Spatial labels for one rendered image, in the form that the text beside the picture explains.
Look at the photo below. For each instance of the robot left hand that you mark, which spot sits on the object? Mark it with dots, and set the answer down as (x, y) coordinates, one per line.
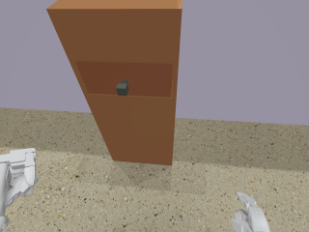
(21, 166)

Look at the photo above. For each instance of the robot right hand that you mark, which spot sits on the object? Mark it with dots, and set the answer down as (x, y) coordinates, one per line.
(251, 221)

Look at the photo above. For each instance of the cabinet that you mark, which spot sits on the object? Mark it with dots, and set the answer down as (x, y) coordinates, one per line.
(134, 128)

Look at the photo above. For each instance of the drawer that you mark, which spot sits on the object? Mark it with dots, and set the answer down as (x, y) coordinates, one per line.
(144, 79)

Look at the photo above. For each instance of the handle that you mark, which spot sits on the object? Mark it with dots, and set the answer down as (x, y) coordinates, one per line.
(122, 88)

